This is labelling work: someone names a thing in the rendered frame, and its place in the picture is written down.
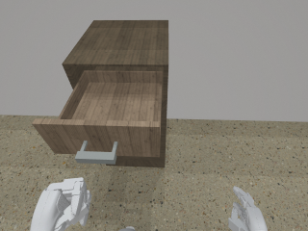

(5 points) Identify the left robot hand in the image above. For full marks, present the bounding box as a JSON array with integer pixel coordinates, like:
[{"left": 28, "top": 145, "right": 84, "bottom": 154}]
[{"left": 30, "top": 177, "right": 92, "bottom": 231}]

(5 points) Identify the right robot hand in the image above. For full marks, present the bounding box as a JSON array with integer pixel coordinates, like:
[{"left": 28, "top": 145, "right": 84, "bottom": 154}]
[{"left": 228, "top": 186, "right": 268, "bottom": 231}]

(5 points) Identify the handle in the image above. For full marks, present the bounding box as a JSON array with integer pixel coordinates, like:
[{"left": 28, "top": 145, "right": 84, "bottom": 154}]
[{"left": 75, "top": 141, "right": 118, "bottom": 165}]

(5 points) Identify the drawer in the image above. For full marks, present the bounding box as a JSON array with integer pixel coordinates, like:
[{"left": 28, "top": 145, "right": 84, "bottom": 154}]
[{"left": 32, "top": 70, "right": 163, "bottom": 158}]

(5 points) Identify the cabinet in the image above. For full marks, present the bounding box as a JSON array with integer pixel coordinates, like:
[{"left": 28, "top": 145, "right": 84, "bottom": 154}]
[{"left": 62, "top": 20, "right": 168, "bottom": 167}]

